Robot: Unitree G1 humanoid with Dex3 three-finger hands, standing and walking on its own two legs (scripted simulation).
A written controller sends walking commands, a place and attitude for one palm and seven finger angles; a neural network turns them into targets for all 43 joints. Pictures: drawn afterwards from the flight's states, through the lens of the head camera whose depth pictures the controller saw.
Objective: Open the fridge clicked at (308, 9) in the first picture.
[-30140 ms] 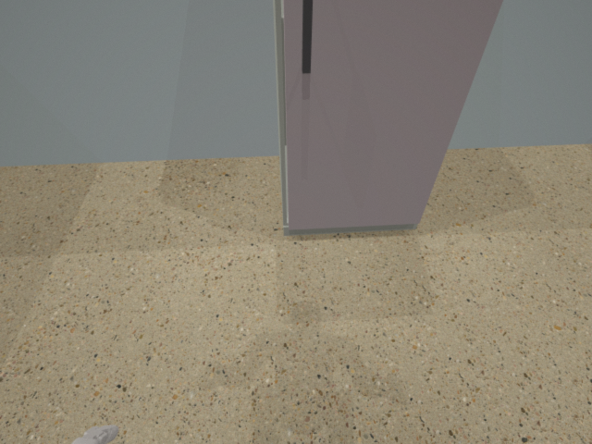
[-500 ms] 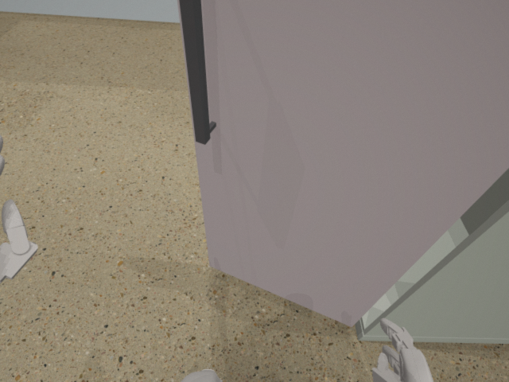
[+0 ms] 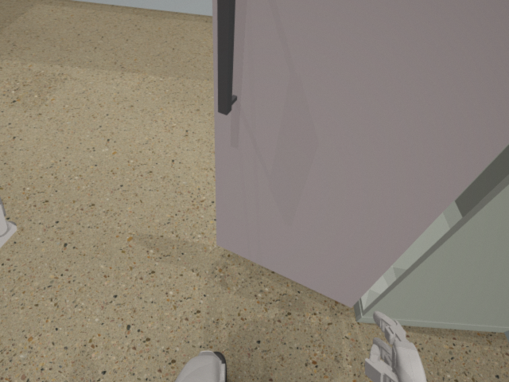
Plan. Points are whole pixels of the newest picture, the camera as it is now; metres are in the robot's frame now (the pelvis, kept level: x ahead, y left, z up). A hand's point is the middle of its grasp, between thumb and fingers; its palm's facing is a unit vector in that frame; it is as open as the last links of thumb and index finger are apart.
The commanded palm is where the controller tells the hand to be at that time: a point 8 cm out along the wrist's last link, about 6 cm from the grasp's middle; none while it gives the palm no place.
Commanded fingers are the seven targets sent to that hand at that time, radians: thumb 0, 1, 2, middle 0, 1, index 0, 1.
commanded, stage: step back with the hand held close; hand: left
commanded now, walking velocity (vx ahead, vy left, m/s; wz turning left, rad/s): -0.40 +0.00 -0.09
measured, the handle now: (231, 26) +0.65 +0.11 +0.23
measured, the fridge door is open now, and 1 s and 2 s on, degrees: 68 68 68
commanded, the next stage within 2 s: stop stepping back and stand still in 0.02 s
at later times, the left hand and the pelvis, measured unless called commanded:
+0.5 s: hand out of the picture +0.12 +0.28 +0.20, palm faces +0.29 -0.82 -0.49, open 7.4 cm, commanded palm +0.08 +0.33 +0.20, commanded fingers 0.00 0.90 0.90 -0.20 -0.30 -0.20 -0.30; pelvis -0.10 +0.04 +0.02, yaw -7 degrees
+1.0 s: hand out of the picture +0.15 +0.32 +0.18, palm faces +0.34 -0.79 -0.51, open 7.4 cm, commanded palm none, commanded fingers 0.00 0.90 0.90 -0.20 -0.30 -0.20 -0.30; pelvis -0.09 +0.07 +0.02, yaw -6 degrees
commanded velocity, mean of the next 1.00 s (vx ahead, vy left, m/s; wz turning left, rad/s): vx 0.07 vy -0.06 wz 0.00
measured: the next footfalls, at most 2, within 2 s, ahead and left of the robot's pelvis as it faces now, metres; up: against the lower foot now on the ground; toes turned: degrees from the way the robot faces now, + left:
right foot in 0.06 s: -0.03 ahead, -0.15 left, +0.00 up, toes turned -3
left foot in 0.24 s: +0.06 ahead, +0.11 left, +0.00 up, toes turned -1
